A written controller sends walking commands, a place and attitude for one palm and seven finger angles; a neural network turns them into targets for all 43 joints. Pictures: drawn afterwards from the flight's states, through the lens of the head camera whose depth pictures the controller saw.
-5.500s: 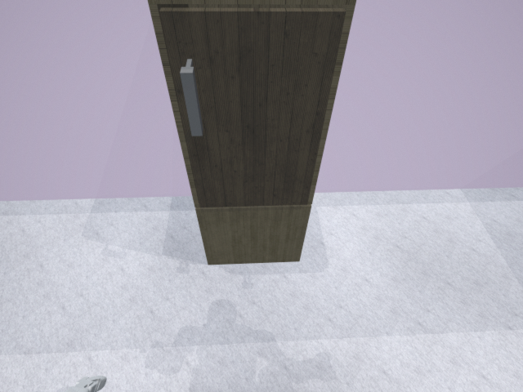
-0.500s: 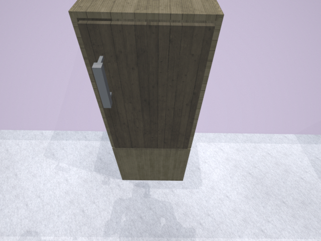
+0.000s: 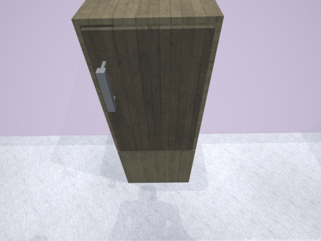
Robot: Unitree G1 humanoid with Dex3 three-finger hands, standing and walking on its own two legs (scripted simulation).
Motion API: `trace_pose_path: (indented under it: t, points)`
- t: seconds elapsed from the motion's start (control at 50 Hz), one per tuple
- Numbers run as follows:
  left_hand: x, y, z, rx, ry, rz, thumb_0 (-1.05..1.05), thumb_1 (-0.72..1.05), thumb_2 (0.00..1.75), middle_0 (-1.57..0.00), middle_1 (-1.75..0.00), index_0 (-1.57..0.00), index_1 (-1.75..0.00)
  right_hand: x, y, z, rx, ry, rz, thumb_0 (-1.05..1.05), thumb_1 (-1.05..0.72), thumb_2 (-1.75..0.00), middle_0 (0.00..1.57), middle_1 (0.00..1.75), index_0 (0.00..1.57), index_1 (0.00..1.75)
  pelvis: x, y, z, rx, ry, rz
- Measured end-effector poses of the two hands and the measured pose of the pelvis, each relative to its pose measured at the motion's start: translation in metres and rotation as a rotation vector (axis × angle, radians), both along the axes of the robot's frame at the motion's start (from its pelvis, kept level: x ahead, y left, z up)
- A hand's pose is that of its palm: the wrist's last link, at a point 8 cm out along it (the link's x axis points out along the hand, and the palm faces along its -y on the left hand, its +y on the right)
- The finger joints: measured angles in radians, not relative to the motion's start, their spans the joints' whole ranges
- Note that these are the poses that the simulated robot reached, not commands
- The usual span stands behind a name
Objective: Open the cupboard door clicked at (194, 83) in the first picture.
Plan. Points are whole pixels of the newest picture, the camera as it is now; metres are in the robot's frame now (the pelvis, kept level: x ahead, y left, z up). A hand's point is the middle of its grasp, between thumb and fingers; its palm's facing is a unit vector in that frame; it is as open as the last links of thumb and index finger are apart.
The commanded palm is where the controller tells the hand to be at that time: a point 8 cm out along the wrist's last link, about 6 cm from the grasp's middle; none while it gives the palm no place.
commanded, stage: look again from close up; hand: left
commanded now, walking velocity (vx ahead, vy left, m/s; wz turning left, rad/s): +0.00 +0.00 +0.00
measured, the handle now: (108, 87) +0.54 +0.20 +0.08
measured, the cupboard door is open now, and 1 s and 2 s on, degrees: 0 0 0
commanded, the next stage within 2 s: raise the hand with hooked fingers in 0.34 s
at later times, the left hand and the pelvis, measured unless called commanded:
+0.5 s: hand out of the picture +0.06 +0.19 -0.15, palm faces +0.12 -0.97 -0.20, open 7.4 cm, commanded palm +0.11 +0.23 -0.06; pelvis +0.01 +0.00 +0.00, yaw +0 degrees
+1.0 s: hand (80, 227) +0.16 +0.20 -0.02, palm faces +0.12 -0.99 -0.05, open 9.4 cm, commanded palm +0.15 +0.26 +0.00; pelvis -0.03 -0.02 -0.08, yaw +2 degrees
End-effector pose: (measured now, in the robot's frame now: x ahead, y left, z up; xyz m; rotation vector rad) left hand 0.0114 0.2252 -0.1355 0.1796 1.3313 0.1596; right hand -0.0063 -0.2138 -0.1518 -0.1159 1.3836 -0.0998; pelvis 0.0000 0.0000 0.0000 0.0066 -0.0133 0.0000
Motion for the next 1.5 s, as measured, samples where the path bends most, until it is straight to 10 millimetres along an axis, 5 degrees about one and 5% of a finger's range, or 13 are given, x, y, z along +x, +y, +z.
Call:
trace_pose_path:
  t: [0.46, 0.5, 0.6, 0.66, 0.74, 0.86, 0.94, 1.12, 1.26, 1.5]
  points:
    - [0.006, 0.004, -0.005, -0.018, 0.025, -0.006, 0.00, 0.90, 0.90, -0.20, -0.30, -0.20, -0.30, 0.043, -0.014, 0.015, -0.062, -0.062, 0.015, 0.00, -0.91, -0.90, 0.20, 0.30, 0.20, 0.30, 0.010, 0.002, 0.004, -0.006, 0.006, -0.010]
    - [0.034, 0.008, 0.014, -0.013, -0.154, 0.078, 0.01, 0.90, 0.90, -0.20, -0.31, -0.20, -0.30, 0.053, -0.016, 0.021, -0.080, -0.158, 0.013, 0.01, -0.91, -0.90, 0.20, 0.30, 0.20, 0.30, 0.009, 0.003, 0.003, -0.003, 0.007, -0.009]
    - [0.133, 0.013, 0.109, 0.023, -0.843, 0.096, 0.01, 0.86, 0.88, -0.20, -0.33, -0.20, -0.32, 0.102, -0.023, 0.037, -0.106, -0.491, 0.024, 0.01, -0.90, -0.90, 0.20, 0.30, 0.20, 0.30, 0.002, 0.002, -0.005, 0.004, 0.045, 0.024]
    - [0.165, 0.011, 0.141, -0.022, -1.166, 0.026, 0.01, 0.82, 0.86, -0.20, -0.36, -0.20, -0.35, 0.134, -0.030, 0.046, -0.111, -0.640, 0.047, 0.01, -0.90, -0.90, 0.20, 0.30, 0.20, 0.30, -0.007, -0.003, -0.018, 0.003, 0.108, 0.012]
    - [0.161, 0.003, 0.138, -0.111, -1.376, -0.145, 0.00, 0.74, 0.83, -0.21, -0.41, -0.21, -0.40, 0.172, -0.042, 0.051, -0.121, -0.803, 0.097, 0.01, -0.90, -0.90, 0.20, 0.30, 0.20, 0.30, -0.019, -0.010, -0.046, 0.002, 0.178, -0.004]
    - [0.117, 0.016, 0.095, -0.134, -1.243, -0.067, 0.00, 0.61, 0.78, -0.22, -0.49, -0.22, -0.49, 0.203, -0.047, 0.051, -0.151, -0.909, 0.155, 0.01, -0.90, -0.90, 0.20, 0.30, 0.20, 0.30, -0.028, -0.018, -0.072, -0.011, 0.209, 0.012]
    - [0.106, 0.026, 0.105, -0.053, -1.283, -0.031, 0.01, 0.51, 0.74, -0.23, -0.55, -0.23, -0.55, 0.200, -0.039, 0.041, -0.148, -0.877, 0.187, 0.01, -0.90, -0.90, 0.20, 0.30, 0.20, 0.30, -0.029, -0.022, -0.076, -0.035, 0.208, 0.030]
    - [0.159, 0.029, 0.138, -0.130, -1.298, -0.176, 0.01, 0.30, 0.65, -0.24, -0.69, -0.24, -0.68, 0.146, -0.023, 0.014, -0.085, -0.701, 0.112, 0.01, -0.90, -0.90, 0.20, 0.30, 0.21, 0.30, -0.030, -0.021, -0.063, -0.047, 0.192, 0.030]
    - [0.168, 0.046, 0.159, -0.088, -1.287, -0.129, 0.00, 0.14, 0.58, -0.25, -0.79, -0.25, -0.79, 0.113, -0.032, 0.022, -0.111, -0.641, 0.048, 0.01, -0.90, -0.90, 0.20, 0.30, 0.21, 0.30, -0.024, -0.012, -0.046, -0.031, 0.176, 0.009]
    - [0.180, 0.066, 0.177, -0.091, -1.340, -0.139, 0.00, -0.14, 0.46, -0.27, -0.97, -0.27, -0.97, 0.132, -0.038, 0.050, -0.182, -0.701, 0.093, 0.01, -0.90, -0.90, 0.20, 0.30, 0.20, 0.30, -0.020, 0.002, -0.034, -0.036, 0.134, 0.014]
